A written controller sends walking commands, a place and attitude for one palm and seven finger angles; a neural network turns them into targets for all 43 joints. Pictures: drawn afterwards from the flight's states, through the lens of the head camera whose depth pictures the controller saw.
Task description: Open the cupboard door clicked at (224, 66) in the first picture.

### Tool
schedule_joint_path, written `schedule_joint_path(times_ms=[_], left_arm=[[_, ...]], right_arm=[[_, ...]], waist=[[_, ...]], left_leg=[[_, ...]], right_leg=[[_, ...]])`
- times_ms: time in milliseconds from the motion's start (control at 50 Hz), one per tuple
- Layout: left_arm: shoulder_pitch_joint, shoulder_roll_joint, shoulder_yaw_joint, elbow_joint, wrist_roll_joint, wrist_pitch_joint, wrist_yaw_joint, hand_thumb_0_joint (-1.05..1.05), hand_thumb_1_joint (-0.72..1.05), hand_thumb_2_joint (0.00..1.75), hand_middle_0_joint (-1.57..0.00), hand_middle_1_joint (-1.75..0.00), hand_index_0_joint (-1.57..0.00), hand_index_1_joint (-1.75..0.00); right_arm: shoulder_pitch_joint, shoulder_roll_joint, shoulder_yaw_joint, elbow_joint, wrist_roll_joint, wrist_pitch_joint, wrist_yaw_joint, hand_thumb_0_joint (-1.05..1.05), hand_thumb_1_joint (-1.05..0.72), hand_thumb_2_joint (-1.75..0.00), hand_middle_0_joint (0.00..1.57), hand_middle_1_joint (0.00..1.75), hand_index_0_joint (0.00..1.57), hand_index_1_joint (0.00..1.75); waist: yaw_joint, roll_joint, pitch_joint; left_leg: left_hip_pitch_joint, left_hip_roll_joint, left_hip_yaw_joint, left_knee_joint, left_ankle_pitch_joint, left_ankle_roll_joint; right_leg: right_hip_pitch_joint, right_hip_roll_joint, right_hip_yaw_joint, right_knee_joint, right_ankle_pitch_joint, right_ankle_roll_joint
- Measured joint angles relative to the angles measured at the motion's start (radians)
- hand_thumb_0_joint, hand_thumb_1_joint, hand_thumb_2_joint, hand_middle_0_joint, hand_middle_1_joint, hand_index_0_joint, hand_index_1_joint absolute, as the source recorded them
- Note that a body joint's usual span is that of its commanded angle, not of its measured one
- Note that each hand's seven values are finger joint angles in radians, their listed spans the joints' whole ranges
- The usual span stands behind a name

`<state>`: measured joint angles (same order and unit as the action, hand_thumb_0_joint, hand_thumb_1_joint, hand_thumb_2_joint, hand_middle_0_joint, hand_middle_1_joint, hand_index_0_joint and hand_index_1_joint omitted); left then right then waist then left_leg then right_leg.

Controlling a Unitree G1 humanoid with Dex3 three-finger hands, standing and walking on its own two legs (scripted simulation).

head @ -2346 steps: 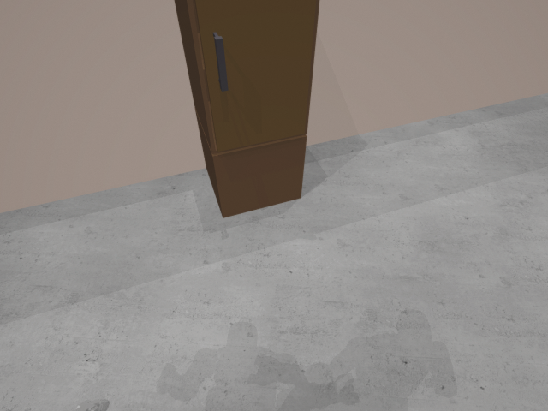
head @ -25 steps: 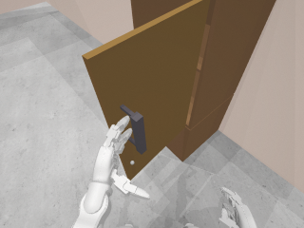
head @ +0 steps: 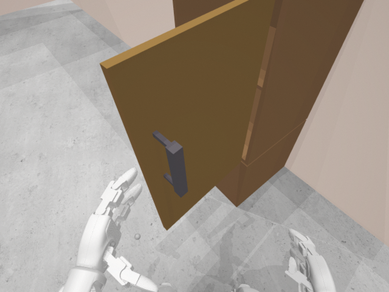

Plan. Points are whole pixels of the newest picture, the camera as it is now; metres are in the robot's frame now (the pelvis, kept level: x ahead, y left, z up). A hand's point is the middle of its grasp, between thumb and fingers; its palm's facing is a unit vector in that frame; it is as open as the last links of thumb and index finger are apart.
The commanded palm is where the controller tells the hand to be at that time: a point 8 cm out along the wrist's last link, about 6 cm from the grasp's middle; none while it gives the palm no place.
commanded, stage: slide the hand sideways off the handle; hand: left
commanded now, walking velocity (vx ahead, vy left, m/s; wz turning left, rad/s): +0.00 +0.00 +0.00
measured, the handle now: (170, 165) +0.35 +0.08 +0.08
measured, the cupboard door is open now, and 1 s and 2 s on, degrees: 95 95 95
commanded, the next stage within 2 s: draw the hand back to the body in 0.08 s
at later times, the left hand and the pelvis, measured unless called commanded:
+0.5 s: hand (110, 230) +0.20 +0.15 +0.11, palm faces -0.05 -0.99 -0.09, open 16.3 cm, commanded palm +0.17 +0.21 +0.12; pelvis +0.00 +0.01 +0.01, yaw +0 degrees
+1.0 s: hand (44, 215) +0.20 +0.23 +0.16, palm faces +0.26 -0.89 -0.38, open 13.7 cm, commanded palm +0.16 +0.27 +0.18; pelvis +0.02 +0.02 +0.05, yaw -1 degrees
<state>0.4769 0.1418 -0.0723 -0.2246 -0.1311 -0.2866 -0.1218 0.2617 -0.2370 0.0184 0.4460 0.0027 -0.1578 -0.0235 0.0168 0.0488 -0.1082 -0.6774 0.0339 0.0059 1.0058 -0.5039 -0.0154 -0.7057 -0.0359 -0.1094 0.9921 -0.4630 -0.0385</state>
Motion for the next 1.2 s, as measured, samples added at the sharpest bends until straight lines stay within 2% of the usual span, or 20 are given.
schedule_joint_path(times_ms=[160,300,440,700,740,780,820,880,1000,1200], left_arm=[[0.026,0.015,0.030,-0.021,-0.028,-0.002,-0.022,-0.01,-0.50,0.30,-0.15,-0.30,-0.15,-0.30],[0.020,0.024,0.012,-0.064,-0.011,0.025,-0.011,-0.01,-0.50,0.30,-0.15,-0.30,-0.15,-0.30],[0.030,0.051,0.080,-0.096,-0.046,0.076,-0.011,-0.01,-0.50,0.30,-0.16,-0.30,-0.15,-0.30],[0.068,0.094,0.179,-0.142,-0.117,0.142,-0.097,-0.01,-0.47,0.31,-0.16,-0.30,-0.15,-0.30],[0.068,0.122,0.177,-0.162,-0.047,0.166,-0.028,-0.01,-0.43,0.32,-0.16,-0.30,-0.16,-0.30],[0.079,0.136,0.171,-0.183,0.014,0.193,0.059,-0.01,-0.39,0.34,-0.16,-0.30,-0.16,-0.30],[0.089,0.141,0.170,-0.193,0.055,0.211,0.124,-0.01,-0.34,0.36,-0.16,-0.30,-0.16,-0.30],[0.093,0.145,0.173,-0.196,0.091,0.224,0.184,-0.01,-0.25,0.40,-0.17,-0.30,-0.16,-0.30],[0.074,0.156,0.199,-0.181,0.115,0.226,0.230,0.00,-0.06,0.48,-0.17,-0.30,-0.17,-0.30],[0.040,0.181,0.296,-0.174,0.110,0.213,0.236,0.00,0.29,0.63,-0.19,-0.30,-0.19,-0.30]], right_arm=[[0.012,-0.004,-0.002,-0.003,0.008,-0.015,-0.010,0.01,-0.91,-0.90,0.20,0.30,0.20,0.30],[0.019,0.002,0.001,-0.008,0.012,-0.021,-0.013,0.01,-0.91,-0.90,0.20,0.30,0.20,0.30],[0.027,0.010,0.018,0.002,0.024,-0.022,-0.025,0.02,-0.90,-0.90,0.20,0.30,0.20,0.30],[0.014,-0.008,0.023,0.036,0.036,-0.058,-0.043,0.02,-0.90,-0.90,0.20,0.30,0.20,0.30],[0.009,-0.003,0.021,0.045,0.026,-0.052,-0.057,0.02,-0.90,-0.90,0.20,0.30,0.20,0.30],[0.002,0.002,0.021,0.055,0.017,-0.040,-0.067,0.02,-0.90,-0.90,0.20,0.30,0.20,0.30],[-0.004,0.007,0.023,0.066,0.011,-0.030,-0.073,0.01,-0.90,-0.90,0.20,0.30,0.20,0.30],[-0.008,0.010,0.027,0.083,0.005,-0.022,-0.078,0.01,-0.90,-0.90,0.20,0.30,0.20,0.30],[-0.018,0.013,0.035,0.128,-0.005,-0.018,-0.078,0.01,-0.90,-0.90,0.20,0.30,0.20,0.30],[-0.045,0.017,0.030,0.181,-0.015,-0.007,-0.060,0.01,-0.90,-0.90,0.20,0.30,0.20,0.30]], waist=[[-0.004,0.004,-0.002],[-0.004,0.005,-0.003],[-0.003,0.014,-0.003],[0.018,0.019,0.004],[0.032,0.014,0.012],[0.034,0.013,0.024],[0.034,0.014,0.036],[0.036,0.014,0.056],[0.042,0.020,0.094],[0.049,0.023,0.123]], left_leg=[[-0.022,0.002,-0.005,0.027,-0.009,0.001],[-0.018,0.001,0.000,0.031,-0.012,0.005],[0.050,0.003,0.004,-0.026,0.006,0.008],[0.171,-0.001,-0.004,-0.116,0.032,0.012],[0.202,0.001,0.002,-0.140,0.039,0.013],[0.241,0.001,0.005,-0.176,0.054,0.012],[0.279,0.001,0.008,-0.216,0.070,0.015],[0.336,-0.003,0.012,-0.275,0.095,0.019],[0.439,-0.014,0.024,-0.384,0.139,0.025],[0.561,-0.021,0.042,-0.521,0.191,0.029]], right_leg=[[-0.017,0.001,-0.004,0.019,-0.005,0.000],[-0.015,0.001,0.002,0.022,-0.005,0.004],[0.054,0.006,0.004,-0.039,0.015,0.008],[0.186,0.009,-0.005,-0.143,0.046,0.017],[0.214,0.012,0.001,-0.165,0.054,0.017],[0.252,0.014,0.003,-0.203,0.070,0.019],[0.291,0.016,0.005,-0.244,0.088,0.021],[0.347,0.015,0.008,-0.303,0.113,0.025],[0.445,0.011,0.017,-0.403,0.155,0.033],[0.556,0.013,0.033,-0.529,0.207,0.040]])
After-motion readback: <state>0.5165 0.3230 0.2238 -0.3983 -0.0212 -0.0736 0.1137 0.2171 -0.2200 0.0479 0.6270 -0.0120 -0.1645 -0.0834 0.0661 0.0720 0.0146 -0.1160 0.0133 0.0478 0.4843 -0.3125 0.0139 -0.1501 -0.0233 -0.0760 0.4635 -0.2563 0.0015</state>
